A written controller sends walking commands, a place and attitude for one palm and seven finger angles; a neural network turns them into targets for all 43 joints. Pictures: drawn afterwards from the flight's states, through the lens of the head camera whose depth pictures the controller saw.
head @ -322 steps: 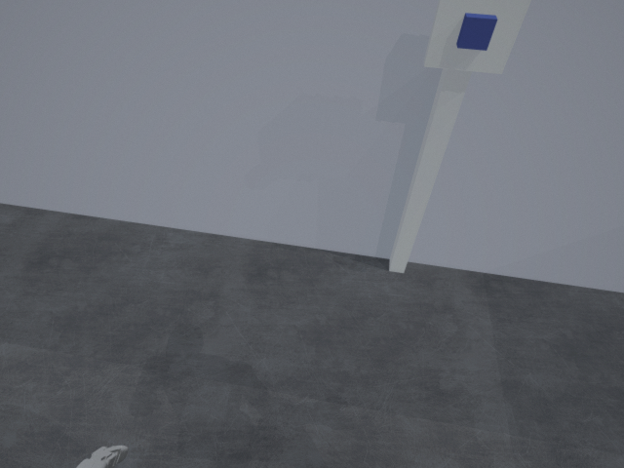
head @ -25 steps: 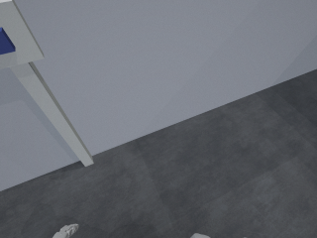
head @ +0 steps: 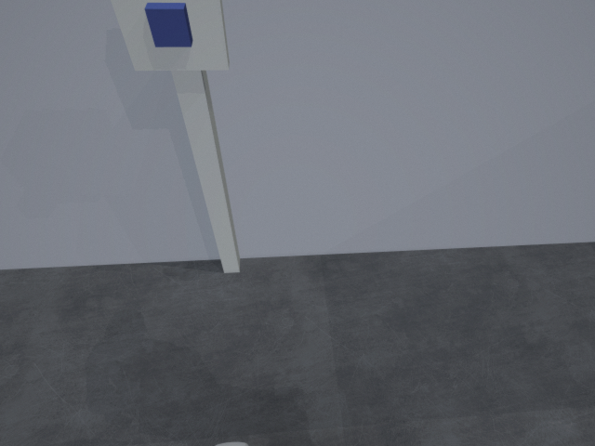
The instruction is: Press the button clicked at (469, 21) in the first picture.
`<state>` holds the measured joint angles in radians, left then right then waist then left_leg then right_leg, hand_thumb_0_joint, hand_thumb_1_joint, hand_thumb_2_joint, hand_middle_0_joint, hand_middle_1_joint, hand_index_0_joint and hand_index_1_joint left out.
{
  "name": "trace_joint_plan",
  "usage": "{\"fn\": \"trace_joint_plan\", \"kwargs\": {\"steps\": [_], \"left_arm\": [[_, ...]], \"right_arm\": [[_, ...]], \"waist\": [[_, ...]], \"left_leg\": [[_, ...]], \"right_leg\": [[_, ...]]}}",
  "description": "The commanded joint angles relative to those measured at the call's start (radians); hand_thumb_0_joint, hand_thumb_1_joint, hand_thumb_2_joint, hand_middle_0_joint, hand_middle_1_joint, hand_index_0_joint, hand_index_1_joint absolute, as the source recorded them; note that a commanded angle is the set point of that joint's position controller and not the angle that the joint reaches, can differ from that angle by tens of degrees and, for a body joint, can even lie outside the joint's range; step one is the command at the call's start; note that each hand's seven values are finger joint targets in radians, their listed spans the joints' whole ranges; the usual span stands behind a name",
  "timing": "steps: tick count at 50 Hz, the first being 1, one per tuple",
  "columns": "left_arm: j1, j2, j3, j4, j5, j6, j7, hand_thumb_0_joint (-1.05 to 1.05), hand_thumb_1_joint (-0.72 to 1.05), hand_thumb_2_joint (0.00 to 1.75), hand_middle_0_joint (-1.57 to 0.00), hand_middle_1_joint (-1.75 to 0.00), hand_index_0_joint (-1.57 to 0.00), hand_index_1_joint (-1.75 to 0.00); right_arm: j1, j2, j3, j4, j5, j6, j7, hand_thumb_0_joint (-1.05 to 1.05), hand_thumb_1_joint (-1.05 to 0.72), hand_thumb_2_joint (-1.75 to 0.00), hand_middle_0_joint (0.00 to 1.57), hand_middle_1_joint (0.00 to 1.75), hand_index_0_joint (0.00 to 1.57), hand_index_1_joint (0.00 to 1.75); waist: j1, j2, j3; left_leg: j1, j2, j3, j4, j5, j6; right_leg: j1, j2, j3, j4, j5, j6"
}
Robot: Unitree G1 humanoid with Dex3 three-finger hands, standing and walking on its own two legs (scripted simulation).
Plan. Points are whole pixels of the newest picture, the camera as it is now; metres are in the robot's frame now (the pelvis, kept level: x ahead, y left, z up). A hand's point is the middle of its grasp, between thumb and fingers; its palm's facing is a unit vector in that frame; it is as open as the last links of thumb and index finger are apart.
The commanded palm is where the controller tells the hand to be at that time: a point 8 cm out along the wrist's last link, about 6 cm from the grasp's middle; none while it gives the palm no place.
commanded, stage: turn to face it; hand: left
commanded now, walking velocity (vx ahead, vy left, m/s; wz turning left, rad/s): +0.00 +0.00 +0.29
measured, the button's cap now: (170, 24) +0.72 +0.29 +0.18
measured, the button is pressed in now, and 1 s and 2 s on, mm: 0 0 0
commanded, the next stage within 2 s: take the last steps up to it in 0.26 s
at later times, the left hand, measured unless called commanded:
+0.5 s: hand out of the picture +0.04 +0.20 -0.15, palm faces +0.11 -0.96 -0.25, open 7.4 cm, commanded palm none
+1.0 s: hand out of the picture -0.08 +0.12 -0.15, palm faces +0.32 -0.94 -0.12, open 7.4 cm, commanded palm none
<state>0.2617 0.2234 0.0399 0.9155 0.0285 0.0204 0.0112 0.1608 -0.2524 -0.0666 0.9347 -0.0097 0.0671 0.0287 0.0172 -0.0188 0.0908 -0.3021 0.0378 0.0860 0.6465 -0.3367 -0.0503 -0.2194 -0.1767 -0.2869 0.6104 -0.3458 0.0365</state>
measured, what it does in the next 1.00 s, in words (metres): steps on the spot: left foot, then right foot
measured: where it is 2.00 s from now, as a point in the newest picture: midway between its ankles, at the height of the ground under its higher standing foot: (274, 415)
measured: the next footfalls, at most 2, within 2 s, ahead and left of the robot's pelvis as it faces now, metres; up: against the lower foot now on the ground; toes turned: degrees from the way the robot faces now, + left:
left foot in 0.02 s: +0.05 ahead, +0.11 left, +0.00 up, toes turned +6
right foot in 0.52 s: +0.02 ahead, -0.11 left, +0.00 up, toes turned +2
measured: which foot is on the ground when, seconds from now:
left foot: up 0.00-0.00, down 0.02-0.52, up 0.54-1.00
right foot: down 0.00-0.02, up 0.04-0.50, down 0.52-1.00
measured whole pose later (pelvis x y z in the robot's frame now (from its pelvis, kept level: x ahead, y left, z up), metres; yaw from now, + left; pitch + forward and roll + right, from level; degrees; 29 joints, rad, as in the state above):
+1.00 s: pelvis +0.09 +0.03 +0.01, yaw +11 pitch +0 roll +0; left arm 0.56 0.07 0.01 1.19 0.03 -0.06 0.02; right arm 0.20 -0.17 -0.06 1.07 -0.02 0.01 0.02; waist 0.07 0.01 0.03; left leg -0.45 0.08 0.11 0.69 -0.26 0.00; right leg 0.05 -0.04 -0.15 0.33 -0.38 0.02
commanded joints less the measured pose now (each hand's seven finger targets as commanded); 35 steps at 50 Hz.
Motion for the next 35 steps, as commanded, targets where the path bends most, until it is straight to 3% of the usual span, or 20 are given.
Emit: {"fn": "trace_joint_plan", "kwargs": {"steps": [1,2,3,4,5,6,9,14,18,20,22,24,25,26,27,28,29,31,33,35], "left_arm": [[-0.028,0.081,0.028,-0.106,-0.020,-0.002,0.009,0.00,0.90,0.90,-0.20,-0.30,-0.20,-0.30],[-0.062,0.106,0.029,-0.106,-0.013,0.010,0.015,0.00,0.90,0.90,-0.20,-0.30,-0.20,-0.30],[-0.070,0.095,0.031,-0.086,-0.010,0.017,0.018,0.00,0.90,0.90,-0.20,-0.30,-0.20,-0.30],[-0.077,0.099,0.038,-0.068,-0.009,0.016,0.013,0.00,0.90,0.90,-0.20,-0.30,-0.20,-0.30],[-0.069,0.105,0.040,-0.047,-0.010,0.016,0.008,0.00,0.90,0.90,-0.20,-0.30,-0.20,-0.30],[-0.044,0.103,0.040,-0.031,-0.010,0.016,0.004,0.00,0.90,0.90,-0.20,-0.30,-0.20,-0.30],[-0.007,0.093,0.036,-0.005,-0.011,0.015,0.002,0.00,0.90,0.90,-0.20,-0.30,-0.20,-0.30],[-0.050,0.081,0.031,-0.015,-0.013,0.021,0.009,0.00,0.90,0.90,-0.20,-0.30,-0.20,-0.30],[-0.073,0.062,0.024,-0.024,-0.014,0.018,0.012,0.00,0.90,0.90,-0.20,-0.30,-0.20,-0.30],[-0.052,0.040,0.017,-0.011,-0.015,0.008,0.009,0.00,0.90,0.90,-0.20,-0.30,-0.20,-0.30],[0.000,0.029,0.014,0.011,-0.010,-0.002,0.002,0.00,0.90,0.90,-0.20,-0.30,-0.20,-0.30],[0.112,0.036,0.015,0.058,-0.003,-0.017,-0.003,0.00,0.90,0.90,-0.20,-0.30,-0.20,-0.30],[0.173,0.079,0.025,0.076,0.008,-0.028,0.001,0.00,0.90,0.90,-0.20,-0.30,-0.20,-0.30],[0.207,0.165,0.044,0.076,0.019,-0.032,0.011,0.00,0.90,0.90,-0.20,-0.30,-0.20,-0.30],[0.190,0.170,0.034,0.058,-0.003,-0.031,0.018,0.00,0.90,0.90,-0.20,-0.30,-0.20,-0.30],[0.137,0.146,0.038,0.055,-0.003,-0.040,0.022,0.00,0.90,0.90,-0.20,-0.30,-0.20,-0.30],[0.104,0.116,0.034,0.063,-0.007,-0.051,0.022,0.00,0.90,0.90,-0.20,-0.30,-0.20,-0.30],[0.087,0.045,0.010,0.074,-0.011,-0.068,0.014,0.00,0.90,0.90,-0.20,-0.30,-0.20,-0.30],[0.126,0.026,0.005,0.095,-0.015,-0.079,0.013,0.00,0.90,0.90,-0.20,-0.30,-0.20,-0.30],[0.185,0.007,-0.003,0.120,-0.014,-0.089,0.014,0.00,0.90,0.90,-0.20,-0.30,-0.20,-0.30]], "right_arm": [[0.167,-0.261,-0.056,-0.042,-0.006,-0.055,-0.021,0.00,-0.90,-0.90,0.20,0.30,0.20,0.30],[0.183,-0.258,-0.051,-0.022,-0.008,-0.047,-0.027,0.00,-0.90,-0.90,0.20,0.30,0.20,0.30],[0.141,-0.218,-0.041,-0.024,-0.011,-0.052,-0.036,0.00,-0.90,-0.90,0.20,0.30,0.20,0.30],[0.090,-0.189,-0.033,-0.039,-0.013,-0.054,-0.044,0.00,-0.90,-0.90,0.20,0.30,0.20,0.30],[0.040,-0.166,-0.022,-0.049,-0.012,-0.053,-0.046,0.00,-0.90,-0.90,0.20,0.30,0.20,0.30],[0.021,-0.146,-0.013,-0.055,-0.011,-0.057,-0.047,0.00,-0.90,-0.90,0.20,0.30,0.20,0.30],[0.032,-0.136,-0.010,-0.049,-0.005,-0.068,-0.050,0.00,-0.90,-0.90,0.20,0.30,0.20,0.30],[0.073,-0.126,-0.013,-0.030,-0.008,-0.062,-0.048,0.00,-0.90,-0.90,0.20,0.30,0.20,0.30],[0.074,-0.124,-0.018,-0.016,-0.014,-0.054,-0.046,0.00,-0.90,-0.90,0.20,0.30,0.20,0.30],[0.082,-0.114,-0.016,-0.005,-0.020,-0.055,-0.046,0.00,-0.90,-0.90,0.20,0.30,0.20,0.30],[0.083,-0.110,-0.017,0.006,-0.021,-0.056,-0.043,0.00,-0.90,-0.90,0.20,0.30,0.20,0.30],[0.062,-0.087,-0.015,0.012,-0.016,-0.055,-0.042,0.00,-0.90,-0.90,0.20,0.30,0.20,0.30],[0.075,-0.038,-0.009,0.012,-0.010,-0.057,-0.039,0.00,-0.90,-0.90,0.20,0.30,0.20,0.30],[0.062,0.034,0.007,-0.019,-0.002,-0.059,-0.036,0.00,-0.90,-0.90,0.20,0.30,0.20,0.30],[-0.005,-0.039,-0.007,-0.041,-0.019,-0.056,-0.027,0.00,-0.90,-0.90,0.20,0.30,0.20,0.30],[0.014,-0.042,-0.015,-0.029,-0.023,-0.050,-0.018,0.00,-0.90,-0.90,0.20,0.30,0.20,0.30],[0.031,-0.038,-0.018,-0.001,-0.025,-0.047,-0.016,0.00,-0.90,-0.90,0.20,0.30,0.20,0.30],[0.109,-0.010,-0.020,0.052,-0.025,-0.046,-0.008,0.00,-0.90,-0.90,0.20,0.30,0.20,0.30],[0.145,0.016,-0.020,0.078,-0.022,-0.045,-0.006,0.00,-0.90,-0.90,0.20,0.30,0.20,0.30],[0.138,0.022,-0.018,0.078,-0.021,-0.047,-0.007,0.00,-0.90,-0.90,0.20,0.30,0.20,0.30]], "waist": [[-0.092,0.358,-0.213],[-0.098,0.242,-0.208],[-0.080,0.252,-0.181],[-0.068,0.254,-0.135],[-0.048,0.219,-0.098],[-0.032,0.195,-0.095],[-0.021,0.144,-0.128],[-0.040,0.134,-0.108],[-0.047,0.169,-0.099],[-0.045,0.170,-0.114],[-0.027,0.163,-0.115],[0.023,0.102,-0.104],[0.048,-0.041,-0.095],[0.068,-0.344,-0.032],[0.074,-0.222,0.050],[0.035,-0.213,0.079],[0.015,-0.195,0.118],[-0.029,-0.091,0.112],[-0.034,-0.068,0.088],[-0.020,-0.093,0.062]], "left_leg": [[0.357,0.372,-0.458,-0.294,0.801,0.220],[0.292,0.398,-0.391,-0.272,0.757,0.273],[0.232,0.338,-0.348,-0.300,0.618,0.250],[0.207,0.295,-0.333,-0.303,0.565,0.233],[0.164,0.256,-0.286,-0.311,0.539,0.212],[0.155,0.228,-0.253,-0.317,0.540,0.198],[0.191,0.200,-0.215,-0.321,0.578,0.194],[0.178,0.214,-0.283,-0.352,0.448,0.220],[0.151,0.214,-0.326,-0.354,0.357,0.229],[0.121,0.207,-0.356,-0.370,0.204,0.224],[0.051,0.188,-0.371,-0.386,-0.039,0.209],[-0.099,0.118,-0.313,-0.327,-0.234,0.155],[-0.238,0.032,-0.236,-0.145,-0.268,0.107],[-0.434,-0.096,-0.075,0.138,-0.248,0.050],[-0.425,-0.032,-0.128,0.268,-0.202,0.058],[-0.408,-0.009,-0.133,0.338,-0.128,0.058],[-0.389,0.006,-0.132,0.383,-0.060,0.058],[-0.340,0.018,-0.104,0.434,0.072,0.042],[-0.333,0.018,-0.082,0.458,0.149,0.026],[-0.346,0.029,-0.076,0.445,0.185,0.016]], "right_leg": [[-0.343,0.048,0.120,0.383,-0.328,0.055],[-0.306,0.038,0.212,0.479,-0.329,0.033],[-0.309,0.029,0.242,0.506,-0.274,0.029],[-0.337,0.032,0.253,0.532,-0.206,0.032],[-0.324,0.034,0.263,0.546,-0.132,0.034],[-0.308,0.043,0.260,0.547,-0.088,0.036],[-0.284,0.058,0.255,0.509,-0.039,0.047],[-0.258,0.075,0.261,0.389,-0.064,0.050],[-0.197,0.098,0.252,0.242,-0.107,0.039],[-0.130,0.118,0.244,0.155,-0.109,0.026],[-0.031,0.142,0.223,0.040,-0.083,0.012],[0.182,0.150,0.201,-0.170,0.011,0.001],[0.293,0.052,0.327,-0.301,-0.111,-0.029],[0.295,-0.195,0.691,-0.488,-0.415,-0.127],[0.100,-0.275,0.755,-0.573,-0.523,-0.170],[0.029,-0.257,0.735,-0.604,-0.539,-0.168],[-0.009,-0.214,0.686,-0.595,-0.469,-0.153],[-0.011,-0.112,0.469,-0.535,-0.215,-0.111],[0.027,-0.070,0.361,-0.521,-0.070,-0.094],[0.073,-0.058,0.336,-0.515,0.003,-0.096]]}}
